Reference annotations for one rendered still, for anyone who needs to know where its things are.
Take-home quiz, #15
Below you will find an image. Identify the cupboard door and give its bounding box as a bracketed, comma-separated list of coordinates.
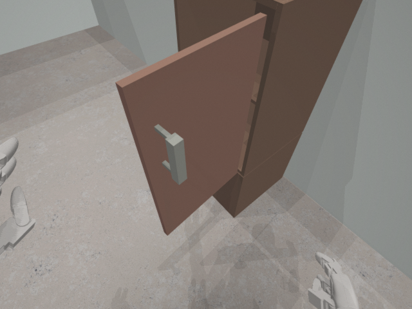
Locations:
[115, 12, 267, 236]

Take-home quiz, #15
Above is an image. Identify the right robot hand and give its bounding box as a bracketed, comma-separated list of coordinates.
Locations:
[308, 252, 359, 309]

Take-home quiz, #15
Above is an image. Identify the handle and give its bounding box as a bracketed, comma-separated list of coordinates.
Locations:
[154, 124, 187, 185]

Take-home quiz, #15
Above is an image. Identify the left robot hand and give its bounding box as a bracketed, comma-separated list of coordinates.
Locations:
[0, 137, 35, 255]

